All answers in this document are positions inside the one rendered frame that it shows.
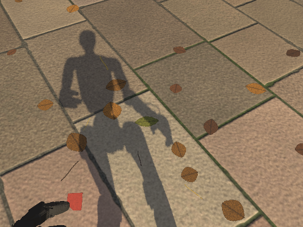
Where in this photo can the left robot hand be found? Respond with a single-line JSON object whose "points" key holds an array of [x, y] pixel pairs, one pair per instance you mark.
{"points": [[41, 212]]}

